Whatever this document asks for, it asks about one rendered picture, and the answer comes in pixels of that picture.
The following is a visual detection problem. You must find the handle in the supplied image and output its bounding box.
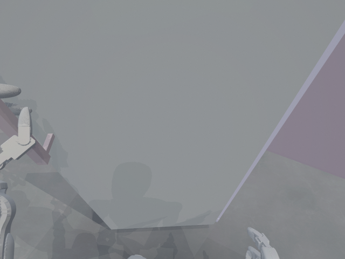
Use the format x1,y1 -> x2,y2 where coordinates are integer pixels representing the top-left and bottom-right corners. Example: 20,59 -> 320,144
0,98 -> 55,165

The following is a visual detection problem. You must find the left robot hand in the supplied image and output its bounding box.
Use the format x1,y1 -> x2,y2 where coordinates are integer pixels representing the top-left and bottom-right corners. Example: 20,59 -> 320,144
0,84 -> 37,170

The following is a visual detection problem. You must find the right robot hand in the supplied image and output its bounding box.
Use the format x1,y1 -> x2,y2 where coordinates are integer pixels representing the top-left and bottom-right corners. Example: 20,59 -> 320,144
245,227 -> 280,259

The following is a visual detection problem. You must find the fridge door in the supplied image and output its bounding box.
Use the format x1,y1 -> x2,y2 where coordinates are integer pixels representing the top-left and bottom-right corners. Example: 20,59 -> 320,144
0,0 -> 345,230

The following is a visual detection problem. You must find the left robot forearm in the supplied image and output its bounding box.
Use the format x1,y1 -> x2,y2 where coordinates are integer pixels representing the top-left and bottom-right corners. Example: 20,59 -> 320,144
0,180 -> 16,259

